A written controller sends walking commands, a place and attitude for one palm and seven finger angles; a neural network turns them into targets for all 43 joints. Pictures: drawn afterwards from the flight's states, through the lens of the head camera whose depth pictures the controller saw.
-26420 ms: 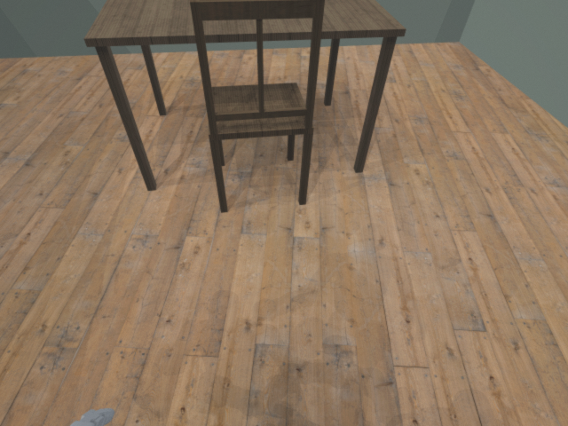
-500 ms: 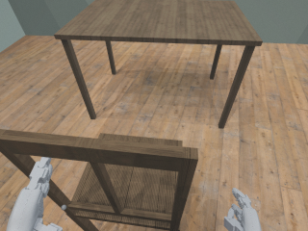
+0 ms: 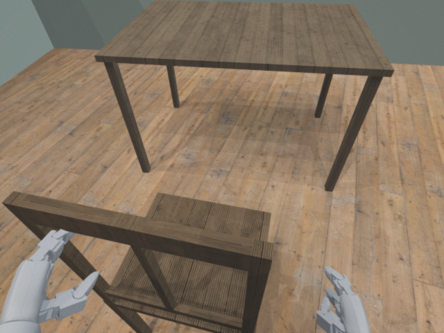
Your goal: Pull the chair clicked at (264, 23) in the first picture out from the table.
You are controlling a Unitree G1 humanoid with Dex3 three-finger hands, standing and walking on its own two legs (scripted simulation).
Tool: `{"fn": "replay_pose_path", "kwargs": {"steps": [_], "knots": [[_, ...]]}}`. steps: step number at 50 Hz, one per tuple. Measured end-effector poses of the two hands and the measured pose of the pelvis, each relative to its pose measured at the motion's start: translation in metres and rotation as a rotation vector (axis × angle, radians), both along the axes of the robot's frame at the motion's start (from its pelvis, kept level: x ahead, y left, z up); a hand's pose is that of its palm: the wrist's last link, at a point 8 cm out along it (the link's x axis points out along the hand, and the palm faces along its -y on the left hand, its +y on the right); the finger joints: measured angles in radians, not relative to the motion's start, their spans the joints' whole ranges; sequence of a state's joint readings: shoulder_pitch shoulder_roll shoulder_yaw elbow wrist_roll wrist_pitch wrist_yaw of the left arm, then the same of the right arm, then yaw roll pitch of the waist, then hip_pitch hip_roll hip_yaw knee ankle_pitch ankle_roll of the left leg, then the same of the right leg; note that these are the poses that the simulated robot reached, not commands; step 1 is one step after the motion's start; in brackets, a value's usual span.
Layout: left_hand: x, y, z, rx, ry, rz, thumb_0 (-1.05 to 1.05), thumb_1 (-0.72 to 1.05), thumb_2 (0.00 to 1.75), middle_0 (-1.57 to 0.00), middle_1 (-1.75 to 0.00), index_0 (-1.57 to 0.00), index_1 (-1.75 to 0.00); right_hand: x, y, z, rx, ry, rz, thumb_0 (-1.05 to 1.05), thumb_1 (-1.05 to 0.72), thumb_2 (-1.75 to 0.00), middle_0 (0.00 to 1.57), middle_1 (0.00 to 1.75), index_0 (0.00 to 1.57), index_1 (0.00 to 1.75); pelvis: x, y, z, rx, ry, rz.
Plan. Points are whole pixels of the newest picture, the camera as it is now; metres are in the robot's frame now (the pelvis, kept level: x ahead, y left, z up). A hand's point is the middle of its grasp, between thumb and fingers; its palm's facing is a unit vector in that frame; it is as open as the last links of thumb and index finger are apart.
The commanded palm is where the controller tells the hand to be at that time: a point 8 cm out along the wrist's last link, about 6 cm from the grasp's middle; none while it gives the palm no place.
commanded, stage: draw the hand back to the body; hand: left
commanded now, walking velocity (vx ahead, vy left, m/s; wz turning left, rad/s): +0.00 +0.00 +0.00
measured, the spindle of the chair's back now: (157, 279) +0.22 +0.17 -0.06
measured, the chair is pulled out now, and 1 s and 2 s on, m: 0.67 0.69 0.71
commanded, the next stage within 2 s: step back with the hand held close in 0.46 s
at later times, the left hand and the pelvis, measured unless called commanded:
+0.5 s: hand (79, 281) +0.16 +0.25 +0.07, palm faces +0.35 -0.79 -0.51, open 6.7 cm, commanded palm +0.15 +0.28 +0.18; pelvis +0.02 -0.02 +0.00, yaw +1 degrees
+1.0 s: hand (71, 316) +0.11 +0.23 +0.08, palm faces +0.09 -0.83 -0.55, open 6.8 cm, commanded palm +0.08 +0.28 +0.18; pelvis -0.06 -0.02 +0.00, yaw +0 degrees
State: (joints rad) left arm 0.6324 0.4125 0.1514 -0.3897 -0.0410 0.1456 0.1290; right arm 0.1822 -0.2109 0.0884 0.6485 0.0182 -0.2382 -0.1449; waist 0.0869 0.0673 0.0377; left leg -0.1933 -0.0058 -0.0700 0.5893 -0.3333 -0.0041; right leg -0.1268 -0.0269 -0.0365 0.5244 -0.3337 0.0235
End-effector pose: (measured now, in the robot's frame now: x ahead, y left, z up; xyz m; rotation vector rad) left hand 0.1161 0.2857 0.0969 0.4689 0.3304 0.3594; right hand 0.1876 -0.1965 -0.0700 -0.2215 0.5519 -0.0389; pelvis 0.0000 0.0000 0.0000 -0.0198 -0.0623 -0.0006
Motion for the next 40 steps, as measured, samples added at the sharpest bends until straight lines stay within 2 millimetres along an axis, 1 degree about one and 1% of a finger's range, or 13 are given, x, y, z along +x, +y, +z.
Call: {"fn": "replay_pose_path", "kwargs": {"steps": [7, 12, 18, 29, 31, 34, 37, 40], "knots": [[0.008, 0.006, 0.004, 0.028, 0.029, 0.048, 0.01, 0.7, 0.8, -0.19, -0.26, -0.38, -0.3, 0.009, -0.006, -0.002, -0.001, 0.003, 0.029, 0.01, -0.9, -0.9, 0.2, 0.3, 0.2, 0.3, 0.008, -0.005, 0.002, 0.007, -0.003, 0.006], [0.01, 0.005, 0.005, 0.027, 0.034, 0.082, 0.01, 0.82, 0.86, -0.2, -0.29, -0.38, -0.32, 0.015, -0.013, -0.004, -0.003, 0.007, 0.041, 0.01, -0.9, -0.9, 0.2, 0.3, 0.2, 0.3, 0.012, -0.009, 0.002, 0.01, -0.003, 0.01], [0.009, -0.001, 0.005, 0.019, 0.029, 0.11, 0.01, 0.88, 0.89, -0.21, -0.3, -0.37, -0.34, 0.02, -0.019, -0.006, -0.004, 0.012, 0.05, 0.01, -0.9, -0.9, 0.2, 0.3, 0.2, 0.3, 0.016, -0.015, 0.002, 0.013, 0.0, 0.017], [0.006, -0.008, 0.004, 0.011, 0.022, 0.127, 0.01, 0.9, 0.9, -0.21, -0.3, -0.35, -0.34, 0.026, -0.024, -0.004, 0.003, -0.003, 0.055, 0.01, -0.9, -0.9, 0.2, 0.3, 0.2, 0.3, 0.016, -0.023, 0.001, 0.016, -0.008, 0.021], [0.005, -0.009, 0.004, 0.002, 0.02, 0.12, 0.01, 0.9, 0.9, -0.21, -0.3, -0.35, -0.34, 0.025, -0.024, -0.004, 0.009, 0.001, 0.049, 0.01, -0.9, -0.9, 0.2, 0.3, 0.2, 0.3, 0.014, -0.024, 0.002, 0.016, -0.01, 0.02], [0.008, -0.005, 0.005, 0.0, 0.021, 0.099, 0.01, 0.9, 0.9, -0.21, -0.3, -0.35, -0.33, 0.021, -0.028, -0.002, 0.011, 0.038, 0.024, 0.01, -0.9, -0.9, 0.2, 0.3, 0.2, 0.3, 0.006, -0.026, 0.004, 0.012, -0.009, 0.019], [0.011, -0.003, 0.006, 0.013, 0.029, 0.078, 0.01, 0.9, 0.9, -0.21, -0.3, -0.34, -0.33, 0.012, -0.033, -0.001, -0.002, 0.075, 0.001, 0.01, -0.9, -0.9, 0.2, 0.3, 0.2, 0.3, -0.007, -0.026, 0.006, 0.013, -0.004, 0.012], [0.01, -0.003, 0.007, 0.031, 0.045, 0.044, 0.01, 0.9, 0.9, -0.21, -0.3, -0.33, -0.33, -0.002, -0.039, -0.002, -0.016, 0.105, -0.027, 0.01, -0.9, -0.9, 0.2, 0.3, 0.2, 0.3, -0.021, -0.025, 0.008, 0.014, 0.002, 0.004]]}}
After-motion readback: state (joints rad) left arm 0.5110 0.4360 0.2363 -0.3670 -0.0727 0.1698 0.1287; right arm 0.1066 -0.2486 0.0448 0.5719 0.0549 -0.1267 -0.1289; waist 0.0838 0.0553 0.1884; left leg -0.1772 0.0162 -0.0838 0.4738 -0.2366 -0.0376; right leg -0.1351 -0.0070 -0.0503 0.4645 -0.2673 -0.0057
